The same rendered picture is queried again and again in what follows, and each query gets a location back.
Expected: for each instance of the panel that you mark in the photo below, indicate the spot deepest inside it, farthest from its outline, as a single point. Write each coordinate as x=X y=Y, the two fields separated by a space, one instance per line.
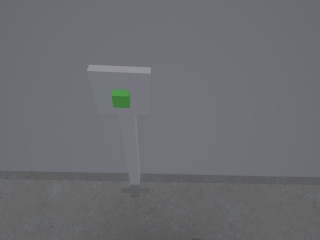
x=106 y=78

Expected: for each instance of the button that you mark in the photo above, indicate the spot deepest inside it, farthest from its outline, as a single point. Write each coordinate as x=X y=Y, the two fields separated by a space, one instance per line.
x=121 y=98

